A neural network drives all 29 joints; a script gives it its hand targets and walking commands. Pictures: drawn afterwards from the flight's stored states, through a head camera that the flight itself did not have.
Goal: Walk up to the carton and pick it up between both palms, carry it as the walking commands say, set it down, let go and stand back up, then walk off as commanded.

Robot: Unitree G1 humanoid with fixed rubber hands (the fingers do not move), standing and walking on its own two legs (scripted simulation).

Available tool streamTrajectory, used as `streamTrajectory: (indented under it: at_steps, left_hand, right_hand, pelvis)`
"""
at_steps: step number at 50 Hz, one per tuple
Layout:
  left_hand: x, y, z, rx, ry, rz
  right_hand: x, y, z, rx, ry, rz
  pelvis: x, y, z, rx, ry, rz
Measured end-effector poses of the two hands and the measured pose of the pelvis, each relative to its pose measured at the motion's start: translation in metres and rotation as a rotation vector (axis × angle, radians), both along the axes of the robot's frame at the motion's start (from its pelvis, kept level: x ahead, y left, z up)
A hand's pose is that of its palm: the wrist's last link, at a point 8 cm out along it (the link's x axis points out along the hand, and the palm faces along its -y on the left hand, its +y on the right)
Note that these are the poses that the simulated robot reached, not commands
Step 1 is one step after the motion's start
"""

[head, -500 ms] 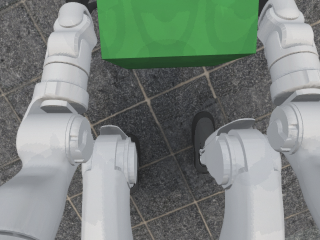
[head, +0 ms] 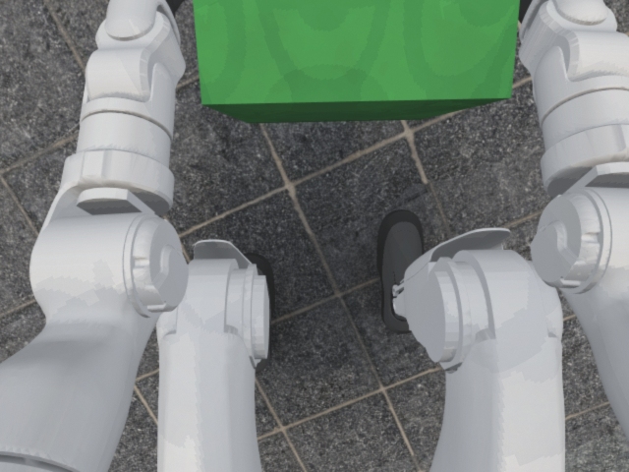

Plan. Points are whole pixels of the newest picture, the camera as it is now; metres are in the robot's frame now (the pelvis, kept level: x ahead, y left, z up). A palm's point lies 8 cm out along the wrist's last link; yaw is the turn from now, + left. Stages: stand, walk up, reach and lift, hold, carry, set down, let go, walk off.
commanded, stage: set down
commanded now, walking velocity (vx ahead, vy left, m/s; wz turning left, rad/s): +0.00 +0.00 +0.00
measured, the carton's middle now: out of the picture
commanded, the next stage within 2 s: none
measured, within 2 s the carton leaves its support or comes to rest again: neither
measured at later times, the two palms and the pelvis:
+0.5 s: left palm out of the picture +0.55 +0.12 -0.16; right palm out of the picture +0.53 -0.23 -0.16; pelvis +0.00 +0.00 +0.01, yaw +0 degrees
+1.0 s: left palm out of the picture +0.56 +0.15 -0.17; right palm out of the picture +0.53 -0.27 -0.16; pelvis +0.01 +0.00 +0.00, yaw -1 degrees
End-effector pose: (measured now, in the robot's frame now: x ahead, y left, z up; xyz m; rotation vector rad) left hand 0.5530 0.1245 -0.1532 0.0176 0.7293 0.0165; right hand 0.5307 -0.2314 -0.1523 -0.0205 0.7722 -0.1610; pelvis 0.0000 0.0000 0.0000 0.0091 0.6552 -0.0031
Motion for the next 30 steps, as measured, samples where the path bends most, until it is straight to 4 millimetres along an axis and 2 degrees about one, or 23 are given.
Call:
streamTrajectory:
  at_steps: [21, 30]
  left_hand:
    - [0.0, 0.0, 0.0, 0.054, -0.015, -0.029]
    - [0.003, 0.0, -0.009, 0.083, -0.001, -0.011]
  right_hand:
    - [-0.003, 0.0, -0.005, 0.012, -0.037, -0.025]
    - [-0.001, -0.004, -0.016, -0.01, -0.036, -0.065]
  pelvis:
    - [-0.003, 0.0, 0.002, 0.001, -0.057, -0.004]
    - [0.003, -0.005, 0.008, 0.009, -0.036, -0.014]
